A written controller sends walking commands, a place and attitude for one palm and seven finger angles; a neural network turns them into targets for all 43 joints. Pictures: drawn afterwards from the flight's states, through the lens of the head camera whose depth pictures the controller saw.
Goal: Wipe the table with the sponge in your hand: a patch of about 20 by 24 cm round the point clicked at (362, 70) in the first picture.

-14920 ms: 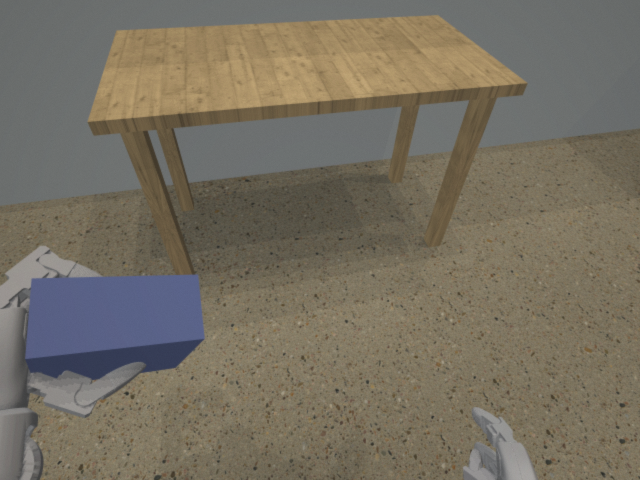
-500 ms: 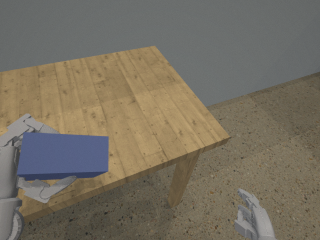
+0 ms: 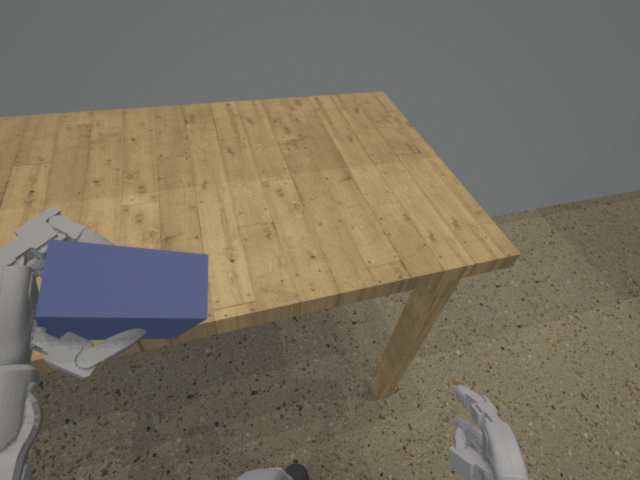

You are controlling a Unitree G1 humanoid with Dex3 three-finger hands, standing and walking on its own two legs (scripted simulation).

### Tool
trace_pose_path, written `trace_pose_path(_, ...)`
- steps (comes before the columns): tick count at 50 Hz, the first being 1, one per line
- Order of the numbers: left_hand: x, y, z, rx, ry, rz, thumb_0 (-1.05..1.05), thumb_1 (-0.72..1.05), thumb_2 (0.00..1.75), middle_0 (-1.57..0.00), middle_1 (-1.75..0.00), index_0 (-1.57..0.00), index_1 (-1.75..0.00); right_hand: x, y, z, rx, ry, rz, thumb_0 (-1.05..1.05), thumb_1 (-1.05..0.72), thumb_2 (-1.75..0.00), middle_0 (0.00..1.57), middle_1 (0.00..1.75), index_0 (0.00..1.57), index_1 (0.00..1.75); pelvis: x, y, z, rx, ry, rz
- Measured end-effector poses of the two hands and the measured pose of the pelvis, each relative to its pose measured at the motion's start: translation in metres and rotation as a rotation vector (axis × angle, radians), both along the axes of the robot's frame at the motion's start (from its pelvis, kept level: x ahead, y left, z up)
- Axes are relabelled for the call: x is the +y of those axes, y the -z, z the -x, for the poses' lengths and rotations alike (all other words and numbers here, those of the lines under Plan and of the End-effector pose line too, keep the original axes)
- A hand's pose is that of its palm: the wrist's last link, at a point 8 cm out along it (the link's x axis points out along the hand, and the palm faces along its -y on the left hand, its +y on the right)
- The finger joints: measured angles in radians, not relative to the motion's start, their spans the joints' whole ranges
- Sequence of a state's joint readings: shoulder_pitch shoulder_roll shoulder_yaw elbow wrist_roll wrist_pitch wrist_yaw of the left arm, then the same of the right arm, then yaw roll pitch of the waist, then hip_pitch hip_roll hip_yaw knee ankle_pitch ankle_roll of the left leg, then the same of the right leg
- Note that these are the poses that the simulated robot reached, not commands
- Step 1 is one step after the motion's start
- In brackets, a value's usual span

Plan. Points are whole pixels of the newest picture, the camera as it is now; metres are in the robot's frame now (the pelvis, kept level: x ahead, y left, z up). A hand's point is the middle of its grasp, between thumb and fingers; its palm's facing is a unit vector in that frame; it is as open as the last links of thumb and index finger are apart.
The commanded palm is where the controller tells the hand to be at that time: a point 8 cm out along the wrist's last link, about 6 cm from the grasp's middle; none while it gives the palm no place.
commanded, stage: come to a stop and stand still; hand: left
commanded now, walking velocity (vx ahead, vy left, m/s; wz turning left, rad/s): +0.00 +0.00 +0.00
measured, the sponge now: (147, 299) +0.25 +0.21 +0.14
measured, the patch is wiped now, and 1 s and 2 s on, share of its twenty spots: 0.00 0.00 0.00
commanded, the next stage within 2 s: none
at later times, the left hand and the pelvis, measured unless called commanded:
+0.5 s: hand out of the picture +0.04 +0.28 +0.20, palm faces +0.29 -0.83 -0.48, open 10.3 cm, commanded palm +0.00 +0.34 +0.18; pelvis -0.17 +0.07 -0.03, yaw -3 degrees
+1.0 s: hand out of the picture -0.09 +0.35 +0.21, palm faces +0.39 -0.79 -0.47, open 10.3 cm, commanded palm -0.15 +0.39 +0.18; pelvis -0.31 +0.11 -0.01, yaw -1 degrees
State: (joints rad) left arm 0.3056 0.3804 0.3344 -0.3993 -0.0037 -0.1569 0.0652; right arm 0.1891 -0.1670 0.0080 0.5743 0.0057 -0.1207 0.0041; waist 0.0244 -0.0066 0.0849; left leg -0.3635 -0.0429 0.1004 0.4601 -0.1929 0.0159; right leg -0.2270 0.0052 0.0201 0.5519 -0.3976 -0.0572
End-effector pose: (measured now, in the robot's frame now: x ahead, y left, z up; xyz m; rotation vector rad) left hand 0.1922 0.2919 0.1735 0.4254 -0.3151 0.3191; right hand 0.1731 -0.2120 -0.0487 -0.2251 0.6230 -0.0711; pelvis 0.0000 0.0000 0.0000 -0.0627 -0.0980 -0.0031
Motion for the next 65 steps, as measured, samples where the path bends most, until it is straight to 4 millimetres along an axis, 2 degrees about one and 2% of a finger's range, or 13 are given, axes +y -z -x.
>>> trace_pose_path(4,0.017,-0.003,0.037,-0.073,-0.019,-0.054,-0.01,-0.52,1.02,-0.72,-1.31,-0.75,-1.3,0.004,0.009,0.018,-0.011,-0.022,0.027,0.01,-0.9,-0.9,0.21,0.3,0.21,0.3,0.008,0.018,0.025,-0.024,-0.039,0.017)
trace_pose_path(8,0.025,0.001,0.077,-0.273,0.032,-0.087,-0.01,-0.52,1.02,-0.72,-1.31,-0.75,-1.29,0.004,0.033,0.042,-0.015,0.003,0.094,0.01,-0.9,-0.9,0.21,0.3,0.21,0.3,0.024,0.057,0.042,-0.024,0.033,0.042)
trace_pose_path(12,0.036,0.011,0.08,-0.441,0.082,-0.027,-0.01,-0.53,1.02,-0.72,-1.3,-0.75,-1.29,0.015,0.059,0.081,-0.019,0.055,0.101,0.01,-0.91,-0.9,0.2,0.3,0.2,0.3,0.037,0.086,0.075,-0.072,0.063,0.036)
trace_pose_path(17,0.049,-0.007,0.08,-0.287,0.061,0.082,-0.01,-0.53,1.02,-0.72,-1.3,-0.75,-1.29,0.051,0.061,0.155,0.13,0.045,-0.042,0.01,-0.91,-0.9,0.2,0.3,0.2,0.3,0.043,0.046,0.124,-0.072,0.033,-0.007)
trace_pose_path(25,0.035,-0.045,0.187,-0.192,0.183,-0.225,-0.01,-0.53,1.02,-0.73,-1.3,-0.75,-1.29,0.072,0.058,0.225,0.162,0.061,-0.107,0.01,-0.9,-0.9,0.21,0.3,0.21,0.3,0.069,0.025,0.173,0.061,0.053,-0.067)
trace_pose_path(31,0.093,-0.052,0.227,-0.076,-0.021,-0.176,-0.01,-0.53,1.02,-0.73,-1.3,-0.76,-1.29,0.071,0.037,0.258,0.123,0.083,-0.036,0.01,-0.9,-0.9,0.21,0.3,0.21,0.3,0.096,-0.001,0.206,0.102,0.034,-0.106)
trace_pose_path(37,0.131,-0.024,0.258,-0.043,-0.1,-0.053,-0.01,-0.53,1.02,-0.73,-1.3,-0.76,-1.29,0.08,0.023,0.279,0.021,0.1,0.054,0.01,-0.91,-0.9,0.2,0.3,0.2,0.3,0.126,0.005,0.245,0.062,0.035,-0.129)
trace_pose_path(41,0.124,-0.004,0.266,-0.046,-0.033,0.007,-0.01,-0.53,1.02,-0.73,-1.3,-0.76,-1.29,0.098,0.016,0.299,-0.039,0.129,-0.003,0.01,-0.91,-0.9,0.2,0.3,0.2,0.3,0.127,0.01,0.272,-0.015,0.053,-0.161)
trace_pose_path(46,0.1,-0.023,0.293,-0.088,0.054,-0.032,-0.01,-0.53,1.02,-0.73,-1.3,-0.76,-1.29,0.117,0.02,0.325,0.001,0.064,-0.068,0.01,-0.9,-0.9,0.2,0.3,0.2,0.3,0.121,0.005,0.296,0.013,0.008,-0.094)
trace_pose_path(51,0.097,-0.057,0.332,-0.116,-0.005,-0.241,-0.01,-0.53,1.02,-0.73,-1.3,-0.76,-1.29,0.115,0.044,0.346,0.088,0.041,-0.118,0.01,-0.9,-0.9,0.21,0.3,0.21,0.3,0.106,0.01,0.313,0.064,0.008,-0.055)
trace_pose_path(56,0.097,-0.046,0.357,-0.12,-0.106,-0.249,-0.01,-0.53,1.02,-0.73,-1.3,-0.76,-1.29,0.097,0.081,0.356,0.155,0.008,-0.11,0.01,-0.9,-0.9,0.21,0.3,0.21,0.3,0.094,0.029,0.327,0.033,-0.031,-0.016)
trace_pose_path(62,0.084,-0.001,0.34,0.024,-0.077,-0.011,-0.01,-0.53,1.02,-0.73,-1.3,-0.76,-1.29,0.069,0.051,0.365,0.16,0.075,-0.058,0.01,-0.91,-0.9,0.21,0.3,0.21,0.3,0.091,0.006,0.324,0.05,0.038,-0.065)
trace_pose_path(65,0.07,0.004,0.319,0.048,-0.001,0.001,-0.01,-0.53,1.02,-0.73,-1.3,-0.76,-1.29,0.058,0.029,0.366,0.135,0.103,-0.007,0.01,-0.91,-0.9,0.2,0.3,0.2,0.3,0.089,-0.002,0.322,0.064,0.04,-0.09)
